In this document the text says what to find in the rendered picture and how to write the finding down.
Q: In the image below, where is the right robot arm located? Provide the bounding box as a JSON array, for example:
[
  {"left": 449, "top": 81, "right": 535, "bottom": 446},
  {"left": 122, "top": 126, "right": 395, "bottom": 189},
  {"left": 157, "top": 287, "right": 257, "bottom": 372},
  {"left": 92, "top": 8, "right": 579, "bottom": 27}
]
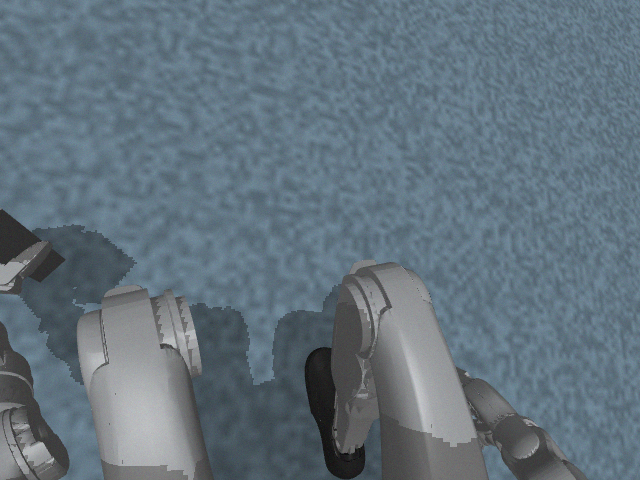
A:
[{"left": 492, "top": 415, "right": 589, "bottom": 480}]

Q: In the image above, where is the right robot foot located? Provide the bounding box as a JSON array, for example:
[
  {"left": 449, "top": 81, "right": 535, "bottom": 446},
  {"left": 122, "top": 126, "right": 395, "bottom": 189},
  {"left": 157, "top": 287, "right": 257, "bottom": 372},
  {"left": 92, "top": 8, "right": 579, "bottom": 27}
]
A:
[{"left": 305, "top": 347, "right": 365, "bottom": 480}]

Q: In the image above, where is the carton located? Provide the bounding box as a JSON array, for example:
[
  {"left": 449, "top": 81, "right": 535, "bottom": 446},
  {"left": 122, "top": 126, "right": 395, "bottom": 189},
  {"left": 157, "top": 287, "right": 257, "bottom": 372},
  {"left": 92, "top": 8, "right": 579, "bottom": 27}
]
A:
[{"left": 0, "top": 208, "right": 66, "bottom": 282}]

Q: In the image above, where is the left robot arm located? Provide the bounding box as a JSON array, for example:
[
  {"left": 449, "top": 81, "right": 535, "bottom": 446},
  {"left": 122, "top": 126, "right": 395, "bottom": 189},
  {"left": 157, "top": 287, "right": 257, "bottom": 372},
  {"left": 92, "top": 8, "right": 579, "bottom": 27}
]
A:
[{"left": 0, "top": 321, "right": 70, "bottom": 480}]

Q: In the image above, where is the left robot hand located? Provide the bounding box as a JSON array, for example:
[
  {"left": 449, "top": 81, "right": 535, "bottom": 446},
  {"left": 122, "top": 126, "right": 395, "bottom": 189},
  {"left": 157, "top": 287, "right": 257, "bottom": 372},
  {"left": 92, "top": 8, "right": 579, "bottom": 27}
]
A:
[{"left": 0, "top": 241, "right": 53, "bottom": 295}]

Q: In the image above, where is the right robot hand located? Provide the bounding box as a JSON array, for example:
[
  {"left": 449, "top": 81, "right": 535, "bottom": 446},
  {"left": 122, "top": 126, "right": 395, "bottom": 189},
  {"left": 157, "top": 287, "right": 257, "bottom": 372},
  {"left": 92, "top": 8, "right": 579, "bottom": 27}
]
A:
[{"left": 456, "top": 367, "right": 519, "bottom": 449}]

